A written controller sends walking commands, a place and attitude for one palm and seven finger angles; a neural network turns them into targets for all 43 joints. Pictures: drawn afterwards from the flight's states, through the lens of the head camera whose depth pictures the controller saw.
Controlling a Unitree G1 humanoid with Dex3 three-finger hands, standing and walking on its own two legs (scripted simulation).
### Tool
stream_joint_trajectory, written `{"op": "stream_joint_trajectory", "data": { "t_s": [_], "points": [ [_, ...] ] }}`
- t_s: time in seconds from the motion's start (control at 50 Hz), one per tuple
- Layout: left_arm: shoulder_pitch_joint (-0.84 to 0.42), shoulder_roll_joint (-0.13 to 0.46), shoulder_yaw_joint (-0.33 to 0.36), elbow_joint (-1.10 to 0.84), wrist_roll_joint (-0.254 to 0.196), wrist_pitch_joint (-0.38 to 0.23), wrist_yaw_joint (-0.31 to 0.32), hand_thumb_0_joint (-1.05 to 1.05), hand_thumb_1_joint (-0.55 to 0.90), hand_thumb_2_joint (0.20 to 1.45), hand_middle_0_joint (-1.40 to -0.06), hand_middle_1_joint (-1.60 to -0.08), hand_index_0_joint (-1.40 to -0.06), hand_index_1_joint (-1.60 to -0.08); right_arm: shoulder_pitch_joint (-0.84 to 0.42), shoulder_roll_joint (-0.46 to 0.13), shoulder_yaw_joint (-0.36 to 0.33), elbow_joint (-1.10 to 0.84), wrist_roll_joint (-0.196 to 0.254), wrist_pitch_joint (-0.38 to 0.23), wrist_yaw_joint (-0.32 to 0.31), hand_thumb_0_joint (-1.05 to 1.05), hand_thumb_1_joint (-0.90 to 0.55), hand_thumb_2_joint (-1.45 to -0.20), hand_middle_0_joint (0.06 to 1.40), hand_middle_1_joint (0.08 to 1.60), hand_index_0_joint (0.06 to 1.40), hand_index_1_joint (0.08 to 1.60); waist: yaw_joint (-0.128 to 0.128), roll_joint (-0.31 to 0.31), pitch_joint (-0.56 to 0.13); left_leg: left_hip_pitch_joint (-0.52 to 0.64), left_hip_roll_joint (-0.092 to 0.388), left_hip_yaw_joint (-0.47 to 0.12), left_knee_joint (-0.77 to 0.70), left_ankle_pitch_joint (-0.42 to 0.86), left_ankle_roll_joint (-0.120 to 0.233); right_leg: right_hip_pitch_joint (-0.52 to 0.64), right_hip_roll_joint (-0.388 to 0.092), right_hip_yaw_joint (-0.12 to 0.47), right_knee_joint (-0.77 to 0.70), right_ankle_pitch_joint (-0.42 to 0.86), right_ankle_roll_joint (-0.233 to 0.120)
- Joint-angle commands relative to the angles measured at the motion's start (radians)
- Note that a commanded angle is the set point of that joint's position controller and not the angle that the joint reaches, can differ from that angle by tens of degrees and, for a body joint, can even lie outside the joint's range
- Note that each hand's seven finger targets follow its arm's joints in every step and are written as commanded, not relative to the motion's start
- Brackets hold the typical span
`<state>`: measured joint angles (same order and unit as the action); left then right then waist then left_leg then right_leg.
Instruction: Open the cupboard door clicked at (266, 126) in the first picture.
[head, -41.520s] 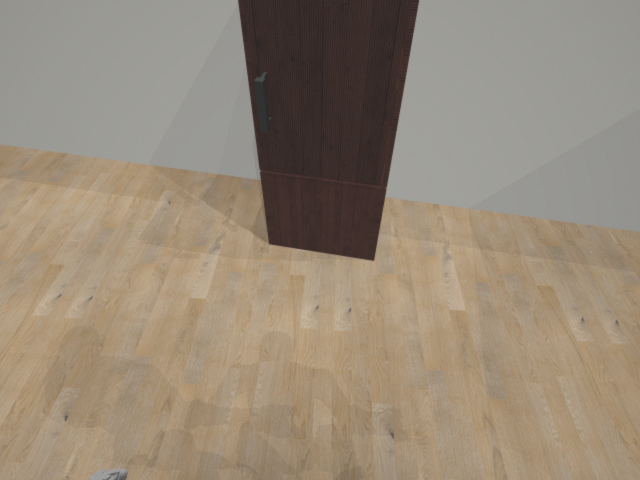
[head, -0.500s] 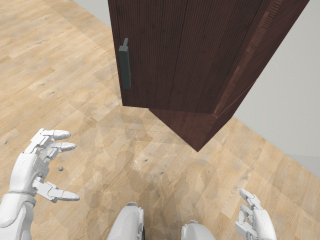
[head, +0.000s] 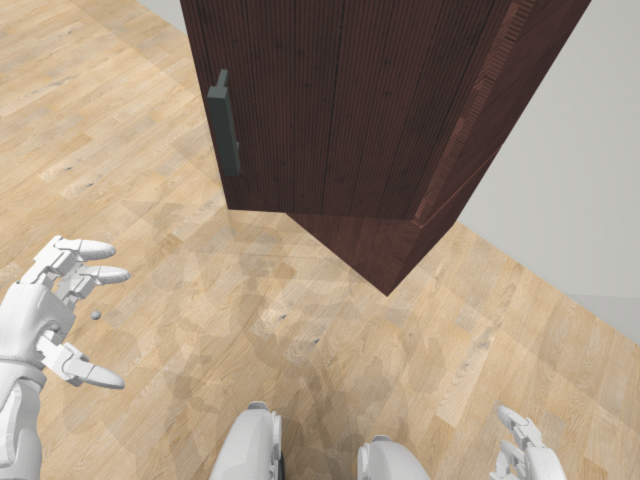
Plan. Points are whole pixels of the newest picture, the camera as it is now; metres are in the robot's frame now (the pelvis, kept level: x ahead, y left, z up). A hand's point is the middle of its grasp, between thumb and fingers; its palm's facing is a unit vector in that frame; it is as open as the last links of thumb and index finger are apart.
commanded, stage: raise the hand with hooked fingers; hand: left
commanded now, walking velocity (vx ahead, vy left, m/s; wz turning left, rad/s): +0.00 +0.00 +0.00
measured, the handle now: (227, 125) +0.62 +0.19 +0.03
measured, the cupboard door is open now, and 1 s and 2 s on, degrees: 41 41 41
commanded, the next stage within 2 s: move the hooked fingers beside the handle in 0.32 s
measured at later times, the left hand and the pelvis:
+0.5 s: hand (98, 313) +0.28 +0.27 +0.04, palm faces +0.03 -1.00 -0.04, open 14.0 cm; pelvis +0.00 +0.00 +0.00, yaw +0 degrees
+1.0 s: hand (131, 242) +0.38 +0.27 +0.04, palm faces +0.03 -1.00 -0.01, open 14.0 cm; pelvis +0.00 +0.00 -0.01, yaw -1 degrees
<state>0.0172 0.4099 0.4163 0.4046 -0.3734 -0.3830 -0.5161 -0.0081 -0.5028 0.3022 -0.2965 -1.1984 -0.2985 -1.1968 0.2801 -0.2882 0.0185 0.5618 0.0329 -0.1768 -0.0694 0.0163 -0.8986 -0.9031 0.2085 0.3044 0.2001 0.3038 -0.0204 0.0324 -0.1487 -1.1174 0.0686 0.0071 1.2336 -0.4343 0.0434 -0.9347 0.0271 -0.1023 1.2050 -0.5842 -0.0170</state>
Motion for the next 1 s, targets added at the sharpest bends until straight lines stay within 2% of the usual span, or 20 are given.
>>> {"op": "stream_joint_trajectory", "data": {
  "t_s": [0.0, 0.1, 0.14, 0.16, 0.2, 0.22, 0.26, 0.32, 0.4, 0.44, 0.52, 0.58, 0.6, 0.66, 0.7, 0.78, 0.82, 0.88, 0.9, 0.98],
  "points": [
    [-0.111, 0.243, 0.107, -0.212, -0.024, -0.074, 0.019, 0.000, -0.500, 0.300, -0.300, -1.200, -0.300, -1.200, -0.007, -0.150, -0.068, -0.136, 0.002, -0.051, -0.005, 0.000, -0.900, -0.900, 0.200, 0.300, 0.200, 0.300, 0.026, 0.090, -0.304, 0.402, -0.028, -0.075, -0.181, 0.135, -0.016, -0.015, 0.025, 0.060, -0.186, 0.159, -0.016],
    [-0.122, 0.229, 0.101, -0.191, -0.027, -0.080, 0.027, 0.000, -0.500, 0.300, -0.300, -1.200, -0.300, -1.200, -0.007, -0.145, -0.065, -0.134, 0.003, -0.043, -0.008, 0.000, -0.900, -0.900, 0.200, 0.300, 0.200, 0.300, 0.015, 0.048, -0.296, 0.353, -0.031, -0.059, -0.160, 0.118, -0.009, 0.010, 0.023, 0.082, -0.196, 0.149, -0.009],
    [-0.131, 0.219, 0.086, -0.181, -0.024, -0.078, 0.019, 0.000, -0.500, 0.300, -0.300, -1.200, -0.300, -1.200, -0.010, -0.145, -0.064, -0.135, 0.004, -0.040, -0.009, 0.000, -0.900, -0.900, 0.200, 0.300, 0.200, 0.300, 0.013, 0.072, -0.285, 0.351, -0.031, -0.056, -0.159, 0.107, -0.009, 0.002, 0.022, 0.087, -0.202, 0.138, -0.010],
    [-0.140, 0.217, 0.082, -0.182, -0.028, -0.078, 0.015, 0.000, -0.500, 0.300, -0.300, -1.200, -0.300, -1.200, -0.004, -0.144, -0.062, -0.134, 0.004, -0.040, -0.009, 0.000, -0.900, -0.900, 0.200, 0.300, 0.200, 0.300, 0.008, 0.053, -0.285, 0.342, -0.031, -0.057, -0.152, 0.110, -0.006, 0.008, 0.025, 0.089, -0.200, 0.140, -0.011],
    [-0.140, 0.218, 0.082, -0.176, -0.027, -0.076, 0.008, 0.000, -0.500, 0.300, -0.300, -1.200, -0.300, -1.200, -0.010, -0.145, -0.063, -0.134, 0.005, -0.038, -0.012, 0.000, -0.900, -0.900, 0.200, 0.300, 0.200, 0.300, 0.009, 0.038, -0.290, 0.332, -0.030, -0.053, -0.145, 0.112, -0.006, 0.018, 0.022, 0.100, -0.203, 0.142, -0.007],
    [-0.150, 0.222, 0.083, -0.190, -0.027, -0.080, 0.007, 0.000, -0.500, 0.300, -0.300, -1.200, -0.300, -1.200, -0.012, -0.145, -0.064, -0.134, 0.005, -0.039, -0.012, 0.000, -0.900, -0.900, 0.200, 0.300, 0.200, 0.300, 0.012, 0.069, -0.298, 0.346, -0.031, -0.053, -0.146, 0.117, -0.007, 0.011, 0.021, 0.098, -0.201, 0.148, -0.009],
    [-0.159, 0.234, 0.093, -0.193, -0.030, -0.082, 0.006, 0.000, -0.500, 0.300, -0.300, -1.200, -0.300, -1.200, -0.010, -0.144, -0.061, -0.134, 0.002, -0.040, -0.013, 0.000, -0.900, -0.900, 0.200, 0.300, 0.200, 0.300, 0.012, 0.057, -0.304, 0.350, -0.030, -0.059, -0.143, 0.131, -0.005, 0.014, 0.026, 0.091, -0.192, 0.163, -0.012],
    [-0.144, 0.235, 0.098, -0.198, -0.028, -0.085, 0.009, 0.000, -0.500, 0.300, -0.300, -1.200, -0.300, -1.200, -0.018, -0.142, -0.061, -0.136, 0.003, -0.037, -0.009, 0.000, -0.900, -0.900, 0.200, 0.300, 0.200, 0.300, 0.024, 0.086, -0.311, 0.379, -0.030, -0.062, -0.157, 0.142, -0.011, 0.004, 0.026, 0.080, -0.187, 0.174, -0.013],
    [-0.133, 0.225, 0.096, -0.175, -0.029, -0.076, 0.010, 0.000, -0.500, 0.300, -0.300, -1.200, -0.300, -1.200, -0.019, -0.143, -0.060, -0.136, 0.003, -0.033, -0.008, 0.000, -0.900, -0.900, 0.200, 0.300, 0.200, 0.300, 0.018, 0.058, -0.297, 0.371, -0.029, -0.065, -0.164, 0.127, -0.011, 0.000, 0.028, 0.075, -0.190, 0.164, -0.011],
    [-0.221, 0.233, 0.089, -0.146, -0.023, -0.075, 0.010, 0.000, -0.500, 0.300, -0.300, -1.200, -0.300, -1.200, -0.020, -0.146, -0.057, -0.124, 0.004, -0.029, -0.014, 0.000, -0.900, -0.900, 0.200, 0.300, 0.200, 0.300, 0.001, 0.060, -0.269, 0.338, -0.029, -0.063, -0.149, 0.093, -0.009, -0.021, 0.026, 0.082, -0.193, 0.131, -0.010],
    [-0.356, 0.209, 0.041, -0.112, -0.008, -0.084, -0.001, 0.000, -0.500, 0.300, -0.300, -1.200, -0.300, -1.200, -0.014, -0.153, -0.058, -0.106, 0.004, -0.035, -0.023, 0.000, -0.900, -0.900, 0.200, 0.300, 0.200, 0.300, -0.018, 0.082, -0.289, 0.369, -0.026, -0.074, -0.145, 0.068, -0.011, -0.069, 0.025, 0.077, -0.182, 0.111, -0.014],
    [-0.413, 0.246, 0.053, -0.073, 0.010, -0.079, -0.001, 0.000, -0.500, 0.300, -0.300, -1.200, -0.300, -1.200, -0.005, -0.160, -0.057, -0.096, 0.002, -0.031, -0.025, 0.000, -0.900, -0.900, 0.200, 0.300, 0.200, 0.300, -0.011, 0.093, -0.317, 0.393, -0.022, -0.085, -0.151, 0.073, -0.014, -0.082, 0.026, 0.068, -0.172, 0.114, -0.019],
    [-0.449, 0.226, 0.026, -0.069, 0.018, -0.075, 0.001, 0.000, -0.500, 0.300, -0.300, -1.200, -0.300, -1.200, -0.006, -0.159, -0.056, -0.095, 0.002, -0.029, -0.025, 0.000, -0.900, -0.900, 0.200, 0.300, 0.200, 0.300, -0.018, 0.106, -0.320, 0.406, -0.023, -0.088, -0.155, 0.069, -0.014, -0.095, 0.025, 0.066, -0.171, 0.114, -0.019],
    [-0.499, 0.282, 0.068, -0.042, 0.031, -0.068, 0.021, 0.000, -0.500, 0.300, -0.300, -1.200, -0.300, -1.200, 0.004, -0.164, -0.055, -0.089, -0.002, -0.019, -0.024, 0.000, -0.900, -0.900, 0.200, 0.300, 0.200, 0.300, -0.001, 0.122, -0.343, 0.424, -0.021, -0.102, -0.169, 0.057, -0.019, -0.097, 0.027, 0.057, -0.162, 0.104, -0.026],
    [-0.509, 0.249, 0.045, -0.021, 0.042, -0.059, 0.038, 0.000, -0.500, 0.300, -0.300, -1.200, -0.300, -1.200, 0.004, -0.160, -0.056, -0.094, -0.002, -0.009, -0.017, 0.000, -0.900, -0.900, 0.200, 0.300, 0.200, 0.300, -0.005, 0.105, -0.351, 0.442, -0.021, -0.103, -0.178, 0.067, -0.020, -0.098, 0.024, 0.053, -0.167, 0.115, -0.022],
    [-0.525, 0.285, 0.079, 0.029, 0.061, -0.061, 0.069, 0.000, -0.500, 0.300, -0.300, -1.200, -0.300, -1.200, 0.020, -0.161, -0.056, -0.088, -0.005, 0.013, -0.010, 0.000, -0.900, -0.900, 0.200, 0.300, 0.200, 0.300, 0.006, 0.111, -0.367, 0.446, -0.019, -0.101, -0.180, 0.097, -0.023, -0.088, 0.026, 0.050, -0.162, 0.134, -0.024],
    [-0.557, 0.280, 0.072, 0.073, 0.070, -0.060, 0.078, 0.000, -0.500, 0.300, -0.300, -1.200, -0.300, -1.200, 0.031, -0.163, -0.058, -0.082, -0.006, 0.026, -0.006, 0.000, -0.900, -0.900, 0.200, 0.300, 0.200, 0.300, -0.009, 0.072, -0.354, 0.420, -0.018, -0.097, -0.173, 0.091, -0.020, -0.087, 0.027, 0.053, -0.165, 0.135, -0.018],
    [-0.633, 0.281, 0.062, 0.153, 0.085, -0.071, 0.081, 0.000, -0.500, 0.300, -0.300, -1.200, -0.300, -1.200, 0.045, -0.167, -0.056, -0.069, -0.007, 0.039, -0.004, 0.000, -0.900, -0.900, 0.200, 0.300, 0.200, 0.300, -0.027, 0.055, -0.319, 0.377, -0.017, -0.094, -0.161, 0.059, -0.016, -0.112, 0.029, 0.054, -0.161, 0.114, -0.016],
    [-0.685, 0.286, 0.057, 0.168, 0.092, -0.079, 0.081, 0.000, -0.500, 0.300, -0.300, -1.200, -0.300, -1.200, 0.051, -0.170, -0.058, -0.062, -0.006, 0.043, -0.006, 0.000, -0.900, -0.900, 0.200, 0.300, 0.200, 0.300, -0.037, 0.075, -0.315, 0.381, -0.016, -0.095, -0.157, 0.050, -0.016, -0.133, 0.028, 0.056, -0.158, 0.110, -0.017],
    [-0.760, 0.327, 0.079, 0.188, 0.101, -0.113, 0.071, 0.000, -0.500, 0.300, -0.300, -1.200, -0.300, -1.200, 0.076, -0.176, -0.063, -0.045, -0.011, 0.051, -0.007, 0.000, -0.900, -0.900, 0.200, 0.300, 0.200, 0.300, -0.027, 0.123, -0.408, 0.445, -0.014, -0.103, -0.139, 0.118, -0.020, -0.141, 0.029, 0.058, -0.138, 0.146, -0.023]
  ]
}}
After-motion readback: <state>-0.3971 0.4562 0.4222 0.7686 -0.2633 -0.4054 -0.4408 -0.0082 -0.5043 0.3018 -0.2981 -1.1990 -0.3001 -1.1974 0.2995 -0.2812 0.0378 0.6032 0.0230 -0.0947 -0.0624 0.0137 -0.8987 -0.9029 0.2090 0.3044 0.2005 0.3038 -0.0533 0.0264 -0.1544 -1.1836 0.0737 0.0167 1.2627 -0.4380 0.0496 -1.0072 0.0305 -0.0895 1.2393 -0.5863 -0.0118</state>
